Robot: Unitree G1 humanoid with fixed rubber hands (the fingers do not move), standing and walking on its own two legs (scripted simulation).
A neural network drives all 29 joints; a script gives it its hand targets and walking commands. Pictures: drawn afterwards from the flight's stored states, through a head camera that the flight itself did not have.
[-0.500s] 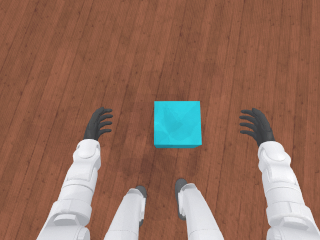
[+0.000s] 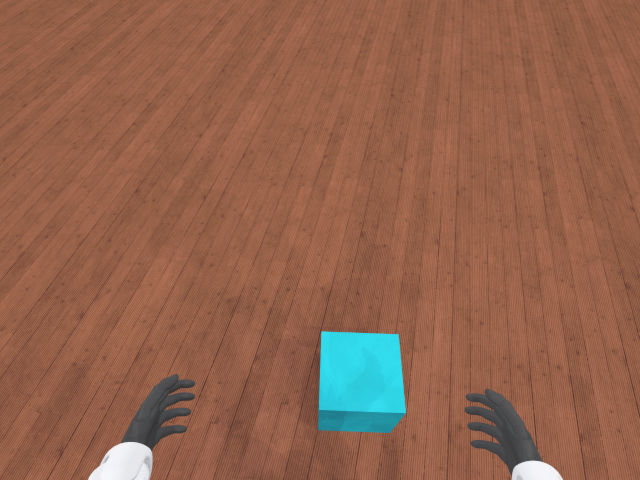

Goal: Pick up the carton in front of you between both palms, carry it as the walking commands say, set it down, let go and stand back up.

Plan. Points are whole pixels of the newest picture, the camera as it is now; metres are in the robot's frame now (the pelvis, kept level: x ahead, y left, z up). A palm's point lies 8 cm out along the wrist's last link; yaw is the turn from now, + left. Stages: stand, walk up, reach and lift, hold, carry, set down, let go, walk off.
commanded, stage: let go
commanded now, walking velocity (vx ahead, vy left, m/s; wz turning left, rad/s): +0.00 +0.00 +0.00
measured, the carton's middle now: (356, 384) +0.41 -0.09 -0.65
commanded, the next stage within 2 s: stand in 0.36 s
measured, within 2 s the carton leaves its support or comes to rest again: neither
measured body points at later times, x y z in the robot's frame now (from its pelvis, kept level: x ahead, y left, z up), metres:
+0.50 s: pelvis +0.00 -0.01 -0.01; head +0.01 -0.01 +0.44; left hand +0.16 +0.26 -0.09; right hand +0.17 -0.28 -0.09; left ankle -0.04 +0.11 -0.74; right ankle +0.00 -0.13 -0.74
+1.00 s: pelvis +0.01 -0.01 +0.00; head +0.02 -0.02 +0.45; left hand +0.14 +0.28 -0.10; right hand +0.15 -0.30 -0.10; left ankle -0.04 +0.11 -0.74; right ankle +0.00 -0.13 -0.74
